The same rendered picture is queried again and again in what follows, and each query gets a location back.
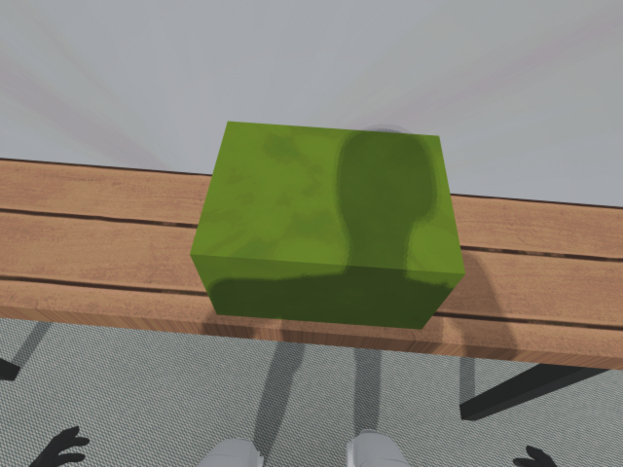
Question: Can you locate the robot right hand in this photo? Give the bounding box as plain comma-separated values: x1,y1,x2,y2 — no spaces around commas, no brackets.
513,446,558,467

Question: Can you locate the robot left thigh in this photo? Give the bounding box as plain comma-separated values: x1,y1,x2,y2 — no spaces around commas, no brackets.
197,439,264,467

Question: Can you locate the carton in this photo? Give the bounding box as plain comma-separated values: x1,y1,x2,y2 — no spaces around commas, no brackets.
190,122,465,330

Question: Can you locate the table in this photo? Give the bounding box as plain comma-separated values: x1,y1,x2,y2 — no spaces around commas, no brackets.
0,158,623,421

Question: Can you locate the robot left hand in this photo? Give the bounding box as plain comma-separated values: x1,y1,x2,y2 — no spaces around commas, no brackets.
28,426,90,467

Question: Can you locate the robot thigh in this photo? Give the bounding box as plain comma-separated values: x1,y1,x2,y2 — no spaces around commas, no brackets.
197,439,264,467
346,433,411,467

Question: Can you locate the robot right thigh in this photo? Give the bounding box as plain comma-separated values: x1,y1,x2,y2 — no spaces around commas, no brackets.
346,433,411,467

